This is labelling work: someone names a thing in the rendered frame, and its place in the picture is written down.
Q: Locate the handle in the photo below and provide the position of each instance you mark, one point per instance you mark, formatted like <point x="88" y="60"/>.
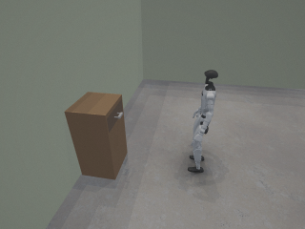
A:
<point x="120" y="114"/>

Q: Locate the cabinet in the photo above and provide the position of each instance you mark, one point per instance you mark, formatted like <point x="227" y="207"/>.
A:
<point x="100" y="153"/>

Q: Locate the left robot upper arm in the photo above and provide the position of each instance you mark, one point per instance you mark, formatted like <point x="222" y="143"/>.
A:
<point x="210" y="102"/>

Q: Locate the robot left hand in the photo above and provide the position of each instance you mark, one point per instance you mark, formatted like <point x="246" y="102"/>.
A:
<point x="198" y="138"/>

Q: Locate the drawer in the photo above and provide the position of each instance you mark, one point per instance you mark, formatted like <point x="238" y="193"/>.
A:
<point x="111" y="120"/>

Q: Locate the robot right hand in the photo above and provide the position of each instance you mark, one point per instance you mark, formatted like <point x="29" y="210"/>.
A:
<point x="197" y="113"/>

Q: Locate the robot left forearm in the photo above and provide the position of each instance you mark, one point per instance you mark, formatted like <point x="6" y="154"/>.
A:
<point x="206" y="122"/>

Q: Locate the robot left thigh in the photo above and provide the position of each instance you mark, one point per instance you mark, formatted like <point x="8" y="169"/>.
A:
<point x="195" y="133"/>

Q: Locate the robot head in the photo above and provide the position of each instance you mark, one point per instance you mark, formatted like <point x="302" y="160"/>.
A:
<point x="210" y="74"/>

